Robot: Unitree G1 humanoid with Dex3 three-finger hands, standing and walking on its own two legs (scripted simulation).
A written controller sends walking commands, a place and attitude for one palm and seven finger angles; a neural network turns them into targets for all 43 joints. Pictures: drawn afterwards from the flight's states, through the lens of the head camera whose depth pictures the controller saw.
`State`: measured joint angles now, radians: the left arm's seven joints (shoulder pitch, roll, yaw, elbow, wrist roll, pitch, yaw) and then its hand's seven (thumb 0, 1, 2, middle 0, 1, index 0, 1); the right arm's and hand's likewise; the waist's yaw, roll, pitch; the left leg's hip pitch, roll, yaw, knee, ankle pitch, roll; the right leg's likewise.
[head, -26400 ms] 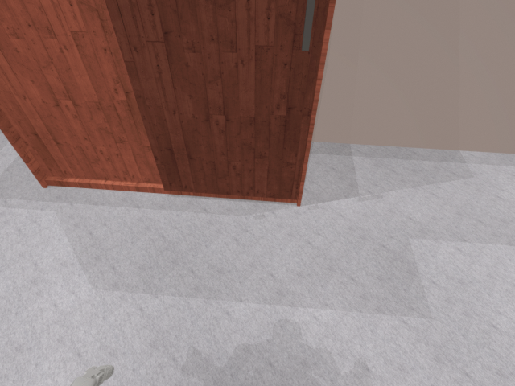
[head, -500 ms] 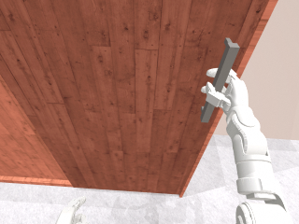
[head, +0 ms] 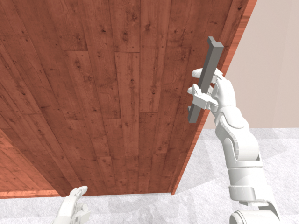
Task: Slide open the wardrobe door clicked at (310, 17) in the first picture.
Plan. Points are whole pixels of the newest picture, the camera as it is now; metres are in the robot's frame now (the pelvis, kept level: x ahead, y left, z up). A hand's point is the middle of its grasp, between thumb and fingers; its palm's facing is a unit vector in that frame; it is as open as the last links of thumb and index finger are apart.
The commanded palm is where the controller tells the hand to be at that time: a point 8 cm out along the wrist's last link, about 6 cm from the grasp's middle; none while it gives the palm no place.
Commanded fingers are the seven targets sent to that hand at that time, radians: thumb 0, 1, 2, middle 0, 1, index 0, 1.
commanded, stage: tug the door sideways, standing still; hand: right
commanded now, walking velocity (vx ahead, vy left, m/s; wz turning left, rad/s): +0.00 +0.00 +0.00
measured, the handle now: (200, 84) +0.44 -0.11 +0.18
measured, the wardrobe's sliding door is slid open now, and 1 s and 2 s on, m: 0.00 0.06 0.16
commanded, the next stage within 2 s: step sideways, sliding the door along in 0.52 s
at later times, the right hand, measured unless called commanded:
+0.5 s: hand (188, 97) +0.38 -0.07 +0.18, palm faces -0.03 +1.00 -0.07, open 6.0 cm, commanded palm +0.35 -0.07 +0.19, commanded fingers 0.00 -0.90 -0.90 0.45 1.40 0.45 1.40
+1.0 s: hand (171, 98) +0.38 -0.03 +0.17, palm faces -0.03 +0.99 -0.10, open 6.1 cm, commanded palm +0.37 -0.07 +0.18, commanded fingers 0.00 -0.90 -0.90 0.45 1.40 0.45 1.40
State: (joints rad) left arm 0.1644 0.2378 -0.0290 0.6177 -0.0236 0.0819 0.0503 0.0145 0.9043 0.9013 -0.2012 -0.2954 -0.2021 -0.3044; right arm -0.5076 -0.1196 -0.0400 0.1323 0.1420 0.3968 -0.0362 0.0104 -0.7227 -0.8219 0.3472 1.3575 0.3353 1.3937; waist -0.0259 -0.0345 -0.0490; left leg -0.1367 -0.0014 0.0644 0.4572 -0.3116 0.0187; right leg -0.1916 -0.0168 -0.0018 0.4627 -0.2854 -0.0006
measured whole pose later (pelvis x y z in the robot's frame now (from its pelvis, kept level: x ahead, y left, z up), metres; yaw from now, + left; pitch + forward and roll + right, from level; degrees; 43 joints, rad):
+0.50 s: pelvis -0.04 -0.01 -0.01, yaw -1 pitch +1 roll +0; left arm 0.23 0.22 -0.03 0.68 -0.02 0.01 0.01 0.01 0.90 0.90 -0.20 -0.30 -0.20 -0.30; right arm -0.73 -0.09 0.04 0.48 0.13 0.24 -0.12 0.00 -0.78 -0.78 0.31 1.36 0.22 1.40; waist -0.01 -0.03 -0.03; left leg -0.21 0.02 0.07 0.52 -0.32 0.01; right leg -0.28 0.01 0.02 0.54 -0.27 0.00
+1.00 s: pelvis -0.05 +0.04 -0.02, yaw -2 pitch -3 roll +1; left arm 0.19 0.19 -0.02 0.70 -0.03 0.04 0.10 0.01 0.90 0.90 -0.20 -0.30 -0.20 -0.30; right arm -0.73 -0.15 0.01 0.51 0.11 -0.05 -0.09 -0.05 -0.70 -0.84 0.44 1.40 0.26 1.40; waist 0.01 -0.06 0.11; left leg -0.25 -0.06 0.09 0.62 -0.32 0.07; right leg -0.40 -0.06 0.03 0.97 -0.47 -0.01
